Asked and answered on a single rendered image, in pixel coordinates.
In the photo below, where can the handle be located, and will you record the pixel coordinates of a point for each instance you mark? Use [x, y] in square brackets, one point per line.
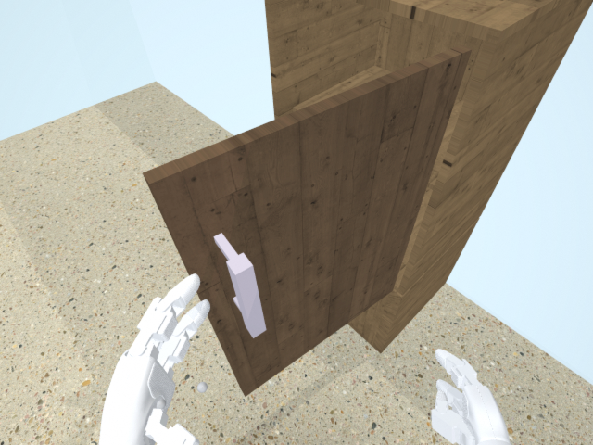
[245, 286]

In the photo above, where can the robot left hand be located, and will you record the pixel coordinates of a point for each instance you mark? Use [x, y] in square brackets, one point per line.
[143, 374]

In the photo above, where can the robot right hand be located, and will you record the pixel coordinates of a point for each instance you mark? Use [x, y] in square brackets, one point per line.
[475, 416]

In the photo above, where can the cupboard door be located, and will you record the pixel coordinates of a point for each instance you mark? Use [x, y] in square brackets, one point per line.
[322, 201]

